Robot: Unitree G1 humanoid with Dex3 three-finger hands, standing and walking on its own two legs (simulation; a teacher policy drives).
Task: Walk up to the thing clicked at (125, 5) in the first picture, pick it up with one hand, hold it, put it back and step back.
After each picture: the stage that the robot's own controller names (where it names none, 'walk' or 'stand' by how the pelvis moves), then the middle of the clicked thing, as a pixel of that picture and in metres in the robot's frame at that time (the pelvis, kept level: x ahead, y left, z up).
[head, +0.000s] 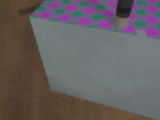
stand; (125, 1) +0.72 -0.17 +0.13
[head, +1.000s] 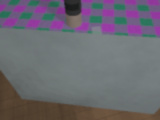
walk; out of the picture +0.65 +0.08 +0.16
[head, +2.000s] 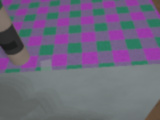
walk; (5, 34) +0.45 +0.27 +0.16
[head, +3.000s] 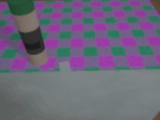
stand; (31, 34) +0.47 +0.20 +0.15
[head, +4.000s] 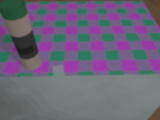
stand; (23, 38) +0.45 +0.22 +0.14
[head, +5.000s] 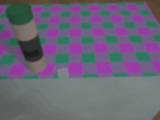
stand; (29, 42) +0.45 +0.21 +0.12
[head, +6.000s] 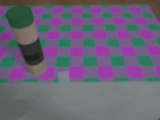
stand; (30, 45) +0.44 +0.20 +0.12
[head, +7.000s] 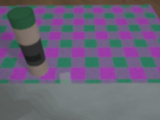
stand; (31, 46) +0.43 +0.20 +0.12
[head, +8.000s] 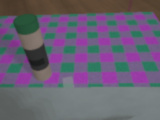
rise first; (35, 51) +0.43 +0.20 +0.13
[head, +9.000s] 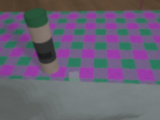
go down; (43, 45) +0.45 +0.19 +0.13
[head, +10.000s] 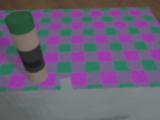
go down; (30, 52) +0.42 +0.18 +0.13
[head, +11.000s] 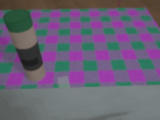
approach; (28, 50) +0.42 +0.19 +0.14
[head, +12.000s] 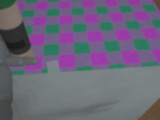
close; (13, 31) +0.45 +0.20 +0.16
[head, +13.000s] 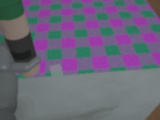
lift; (20, 41) +0.42 +0.19 +0.17
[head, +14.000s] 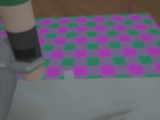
lift; (24, 38) +0.33 +0.17 +0.28
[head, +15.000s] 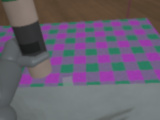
hold; (29, 34) +0.36 +0.16 +0.28
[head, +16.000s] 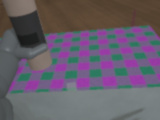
hold; (27, 25) +0.34 +0.15 +0.33
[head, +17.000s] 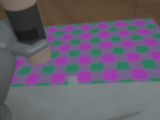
crouch; (25, 17) +0.31 +0.14 +0.35
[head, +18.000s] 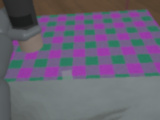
crouch; (20, 6) +0.40 +0.17 +0.32
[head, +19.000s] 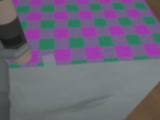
lower; (8, 27) +0.46 +0.20 +0.16
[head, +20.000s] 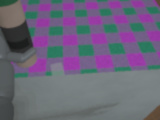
lower; (16, 31) +0.44 +0.20 +0.17
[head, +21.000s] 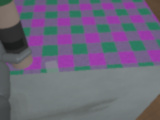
lower; (11, 32) +0.45 +0.21 +0.17
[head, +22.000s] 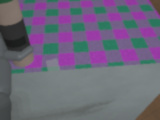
lower; (13, 29) +0.46 +0.20 +0.17
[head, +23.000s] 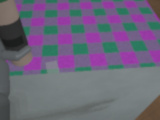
loosen; (10, 29) +0.46 +0.21 +0.17
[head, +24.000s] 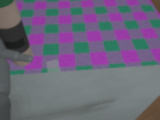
withdraw; (11, 30) +0.45 +0.20 +0.17
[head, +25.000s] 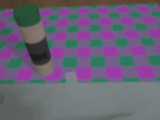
sink last; (37, 45) +0.43 +0.19 +0.15
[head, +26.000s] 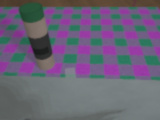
stand; (39, 40) +0.46 +0.20 +0.13
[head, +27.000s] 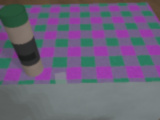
stand; (25, 45) +0.43 +0.21 +0.14
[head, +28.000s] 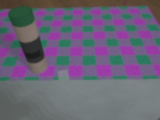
stand; (31, 44) +0.46 +0.21 +0.13
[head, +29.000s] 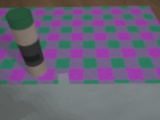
stand; (30, 46) +0.44 +0.20 +0.12
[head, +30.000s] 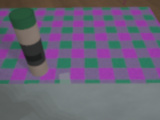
stand; (32, 46) +0.44 +0.20 +0.12
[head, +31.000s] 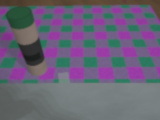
stand; (30, 45) +0.44 +0.20 +0.12
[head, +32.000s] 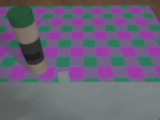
stand; (30, 45) +0.44 +0.20 +0.12
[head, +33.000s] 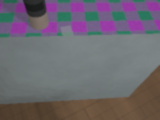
walk; out of the picture +0.57 +0.19 +0.14
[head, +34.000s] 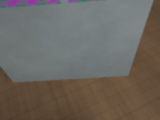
walk; out of the picture +0.89 +0.27 +0.14
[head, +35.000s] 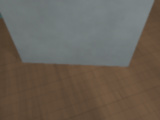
stand; out of the picture +1.11 +0.16 +0.15
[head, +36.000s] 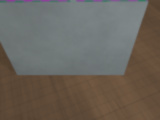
stand; out of the picture +1.06 +0.19 +0.13
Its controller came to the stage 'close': yes
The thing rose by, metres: 0.23
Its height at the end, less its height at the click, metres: +0.00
